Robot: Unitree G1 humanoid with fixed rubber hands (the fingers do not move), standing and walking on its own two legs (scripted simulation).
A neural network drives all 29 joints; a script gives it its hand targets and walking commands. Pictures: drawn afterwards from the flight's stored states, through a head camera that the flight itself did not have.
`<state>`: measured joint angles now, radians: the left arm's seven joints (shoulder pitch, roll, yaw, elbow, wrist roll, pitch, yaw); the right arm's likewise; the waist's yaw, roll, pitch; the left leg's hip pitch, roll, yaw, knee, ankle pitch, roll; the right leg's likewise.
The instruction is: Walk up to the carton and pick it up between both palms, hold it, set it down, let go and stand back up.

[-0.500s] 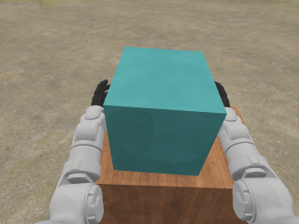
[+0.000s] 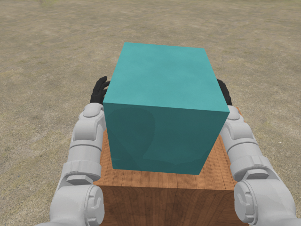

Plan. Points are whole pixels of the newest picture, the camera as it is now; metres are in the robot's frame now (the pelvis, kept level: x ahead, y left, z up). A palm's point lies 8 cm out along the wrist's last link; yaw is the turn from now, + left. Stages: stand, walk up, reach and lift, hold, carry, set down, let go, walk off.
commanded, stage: reach and lift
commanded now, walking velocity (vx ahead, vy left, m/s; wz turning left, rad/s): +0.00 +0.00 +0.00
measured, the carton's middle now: (160, 106) +0.42 -0.01 +0.14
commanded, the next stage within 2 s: hold in 0.24 s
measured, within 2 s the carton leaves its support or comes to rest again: neither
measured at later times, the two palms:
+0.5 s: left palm (95, 102) +0.36 +0.17 +0.20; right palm (224, 103) +0.37 -0.17 +0.18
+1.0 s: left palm (94, 103) +0.36 +0.17 +0.20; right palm (225, 103) +0.36 -0.17 +0.18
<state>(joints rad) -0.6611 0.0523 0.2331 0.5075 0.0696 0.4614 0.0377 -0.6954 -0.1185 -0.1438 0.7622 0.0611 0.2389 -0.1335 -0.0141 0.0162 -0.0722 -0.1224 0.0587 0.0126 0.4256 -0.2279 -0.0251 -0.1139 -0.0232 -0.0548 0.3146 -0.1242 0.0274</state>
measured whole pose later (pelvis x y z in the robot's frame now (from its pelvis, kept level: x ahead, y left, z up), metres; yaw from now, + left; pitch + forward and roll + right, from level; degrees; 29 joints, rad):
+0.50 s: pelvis +0.00 +0.00 +0.00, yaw +0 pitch -5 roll -1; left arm -0.66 0.05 0.23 0.42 0.08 0.55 0.04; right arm -0.70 -0.12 -0.14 0.69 0.09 0.31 -0.14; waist -0.01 0.01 -0.07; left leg -0.11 0.06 0.01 0.43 -0.23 -0.03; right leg -0.10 -0.02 -0.05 0.31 -0.12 0.03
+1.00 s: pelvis -0.01 +0.00 +0.00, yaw +0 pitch -6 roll -1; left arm -0.66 0.05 0.24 0.40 0.10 0.57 0.03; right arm -0.70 -0.12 -0.14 0.68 0.09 0.32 -0.14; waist -0.01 0.01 -0.07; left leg -0.10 0.06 0.01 0.43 -0.22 -0.02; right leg -0.09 -0.02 -0.05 0.31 -0.12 0.03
